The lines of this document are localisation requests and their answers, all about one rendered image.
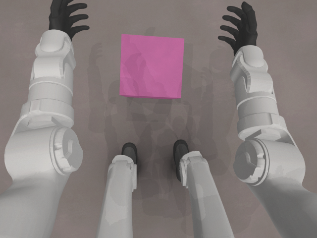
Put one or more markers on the robot left forearm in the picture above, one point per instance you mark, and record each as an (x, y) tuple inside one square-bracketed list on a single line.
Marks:
[(51, 85)]

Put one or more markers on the robot left hand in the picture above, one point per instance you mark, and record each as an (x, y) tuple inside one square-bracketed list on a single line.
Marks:
[(60, 18)]

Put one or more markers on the left robot thigh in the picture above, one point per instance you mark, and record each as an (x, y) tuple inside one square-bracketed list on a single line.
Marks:
[(115, 219)]

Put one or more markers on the robot right forearm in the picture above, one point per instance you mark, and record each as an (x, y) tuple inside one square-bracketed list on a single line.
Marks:
[(255, 98)]

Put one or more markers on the robot right hand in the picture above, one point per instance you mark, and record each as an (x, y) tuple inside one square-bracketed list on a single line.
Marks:
[(246, 33)]

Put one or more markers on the robot right foot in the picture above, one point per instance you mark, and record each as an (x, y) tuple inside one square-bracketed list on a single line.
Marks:
[(180, 148)]

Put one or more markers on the carton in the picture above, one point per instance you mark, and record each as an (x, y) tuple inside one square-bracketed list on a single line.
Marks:
[(151, 67)]

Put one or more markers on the left robot upper arm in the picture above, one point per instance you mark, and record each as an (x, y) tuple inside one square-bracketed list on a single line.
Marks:
[(40, 162)]

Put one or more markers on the right robot upper arm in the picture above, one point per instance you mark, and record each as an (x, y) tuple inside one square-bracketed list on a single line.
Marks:
[(274, 172)]

